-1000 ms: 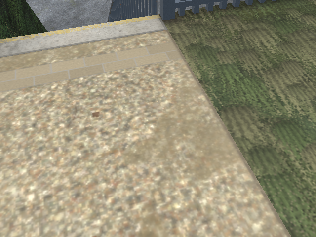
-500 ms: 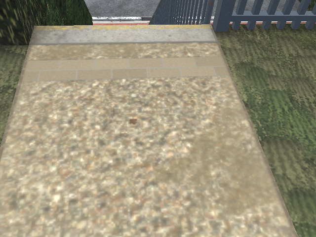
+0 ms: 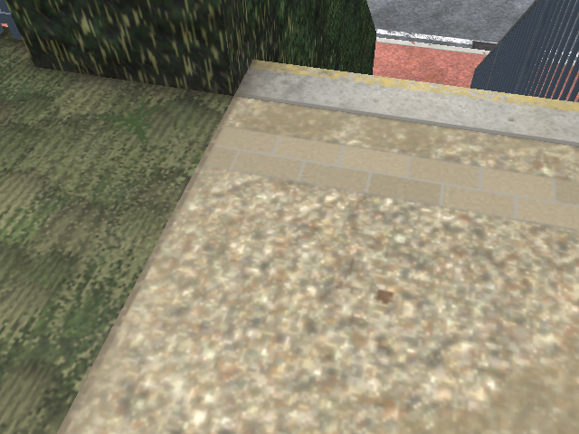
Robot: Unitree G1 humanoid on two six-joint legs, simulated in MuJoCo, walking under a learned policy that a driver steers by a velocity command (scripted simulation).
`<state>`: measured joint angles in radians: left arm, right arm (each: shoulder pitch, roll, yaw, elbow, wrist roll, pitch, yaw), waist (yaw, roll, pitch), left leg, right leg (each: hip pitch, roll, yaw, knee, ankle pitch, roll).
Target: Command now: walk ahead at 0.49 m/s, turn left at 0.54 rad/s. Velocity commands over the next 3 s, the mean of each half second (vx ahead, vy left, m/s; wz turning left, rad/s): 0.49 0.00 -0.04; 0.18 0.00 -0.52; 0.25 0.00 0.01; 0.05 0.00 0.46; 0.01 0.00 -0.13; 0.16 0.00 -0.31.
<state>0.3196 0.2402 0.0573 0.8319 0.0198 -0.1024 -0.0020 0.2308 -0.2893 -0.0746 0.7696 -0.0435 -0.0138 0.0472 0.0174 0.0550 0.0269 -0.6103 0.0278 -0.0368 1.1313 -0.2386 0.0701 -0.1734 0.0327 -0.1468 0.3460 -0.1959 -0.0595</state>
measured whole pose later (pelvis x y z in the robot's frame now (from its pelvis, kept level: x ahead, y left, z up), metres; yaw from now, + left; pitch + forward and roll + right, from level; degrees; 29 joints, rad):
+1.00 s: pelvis +0.40 +0.00 -0.01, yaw -22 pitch +1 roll +1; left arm 0.24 0.25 0.07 0.79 0.01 0.02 0.00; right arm 0.16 -0.24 -0.04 0.80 -0.04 0.02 -0.02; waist 0.03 0.02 0.06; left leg -0.54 0.05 -0.05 1.03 -0.37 -0.04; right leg -0.36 0.13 0.03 0.43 -0.08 -0.13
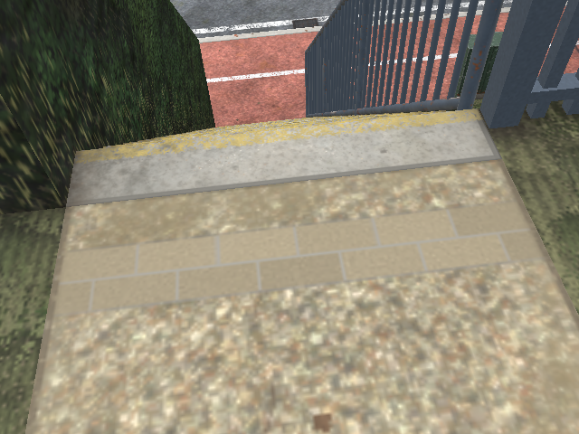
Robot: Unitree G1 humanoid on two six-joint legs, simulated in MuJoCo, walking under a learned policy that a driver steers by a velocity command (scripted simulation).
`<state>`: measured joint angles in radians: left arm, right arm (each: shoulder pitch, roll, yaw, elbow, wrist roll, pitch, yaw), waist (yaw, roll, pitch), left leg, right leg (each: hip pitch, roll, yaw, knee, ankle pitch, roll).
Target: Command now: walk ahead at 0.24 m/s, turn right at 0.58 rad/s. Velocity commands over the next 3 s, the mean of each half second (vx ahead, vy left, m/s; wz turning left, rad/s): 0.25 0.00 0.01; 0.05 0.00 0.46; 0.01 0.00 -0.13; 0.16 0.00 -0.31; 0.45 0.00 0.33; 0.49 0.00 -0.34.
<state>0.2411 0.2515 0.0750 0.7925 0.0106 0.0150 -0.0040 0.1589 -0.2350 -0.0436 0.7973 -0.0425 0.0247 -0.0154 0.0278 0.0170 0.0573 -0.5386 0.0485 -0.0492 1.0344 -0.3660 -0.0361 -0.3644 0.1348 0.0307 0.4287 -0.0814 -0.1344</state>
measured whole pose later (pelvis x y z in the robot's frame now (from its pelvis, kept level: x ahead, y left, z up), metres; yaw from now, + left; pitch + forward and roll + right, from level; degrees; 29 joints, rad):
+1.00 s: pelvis +0.15 +0.02 +0.01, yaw +19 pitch +0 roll +2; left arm 0.21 0.25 0.02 0.76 0.02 -0.01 0.04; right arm 0.20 -0.32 -0.09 0.80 -0.01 0.07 0.01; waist 0.01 0.04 0.06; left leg -0.42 -0.08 -0.09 1.03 -0.43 -0.04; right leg -0.23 0.00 -0.06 0.41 -0.18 -0.06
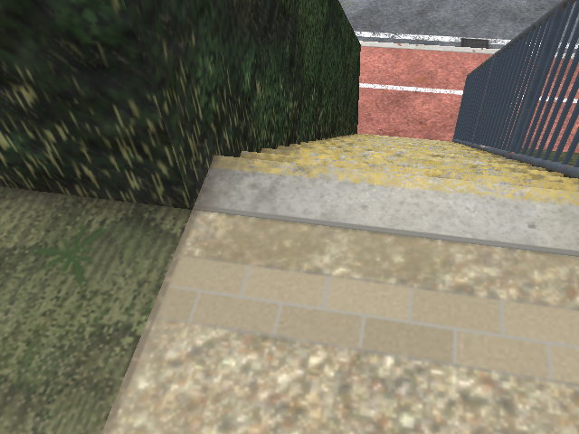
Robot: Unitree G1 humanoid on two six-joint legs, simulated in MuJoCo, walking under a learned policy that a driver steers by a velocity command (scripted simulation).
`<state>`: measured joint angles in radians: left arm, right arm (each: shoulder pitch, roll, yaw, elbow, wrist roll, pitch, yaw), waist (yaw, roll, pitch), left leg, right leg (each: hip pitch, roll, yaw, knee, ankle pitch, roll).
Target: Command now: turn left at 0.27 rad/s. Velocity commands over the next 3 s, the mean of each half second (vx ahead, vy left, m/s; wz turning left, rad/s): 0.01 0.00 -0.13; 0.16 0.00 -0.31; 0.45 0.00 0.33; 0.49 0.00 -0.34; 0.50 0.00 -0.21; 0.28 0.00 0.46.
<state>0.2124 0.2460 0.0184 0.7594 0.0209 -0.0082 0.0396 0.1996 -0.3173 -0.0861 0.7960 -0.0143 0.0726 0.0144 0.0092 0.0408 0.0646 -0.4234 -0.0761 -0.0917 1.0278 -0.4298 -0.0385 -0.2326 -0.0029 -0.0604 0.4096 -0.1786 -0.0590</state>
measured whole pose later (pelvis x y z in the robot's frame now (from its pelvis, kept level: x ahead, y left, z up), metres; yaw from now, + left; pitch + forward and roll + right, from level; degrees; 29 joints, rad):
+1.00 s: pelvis +0.04 -0.03 +0.00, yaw -18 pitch +1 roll +0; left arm 0.37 0.25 0.04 0.87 0.03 -0.04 0.00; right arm 0.20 -0.29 -0.05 0.86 -0.03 0.01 0.03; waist 0.03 0.02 -0.02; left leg -0.50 0.04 0.00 0.79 -0.21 -0.01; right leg 0.00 0.10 0.08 0.19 -0.20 -0.10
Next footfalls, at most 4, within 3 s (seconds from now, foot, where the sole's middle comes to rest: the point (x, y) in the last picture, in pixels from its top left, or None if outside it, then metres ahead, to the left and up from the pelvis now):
0.18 left None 0.03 0.12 -0.78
0.54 right None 0.00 -0.09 -0.78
1.22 left None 0.32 0.05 -0.78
1.78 right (370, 355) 0.65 -0.10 -0.78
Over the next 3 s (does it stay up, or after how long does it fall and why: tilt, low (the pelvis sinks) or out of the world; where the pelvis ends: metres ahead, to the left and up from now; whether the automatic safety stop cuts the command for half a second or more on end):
stays up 0.99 -0.17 -0.01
